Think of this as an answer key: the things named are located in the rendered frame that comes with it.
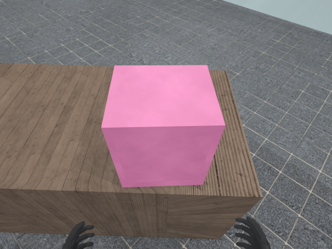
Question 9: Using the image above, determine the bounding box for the carton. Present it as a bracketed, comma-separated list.
[101, 65, 225, 187]

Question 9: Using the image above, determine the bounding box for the pedestal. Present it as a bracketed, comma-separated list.
[0, 63, 263, 239]

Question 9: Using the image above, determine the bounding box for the robot left hand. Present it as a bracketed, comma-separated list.
[62, 221, 94, 249]

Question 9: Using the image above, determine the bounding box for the robot right hand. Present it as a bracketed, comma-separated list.
[234, 216, 271, 249]

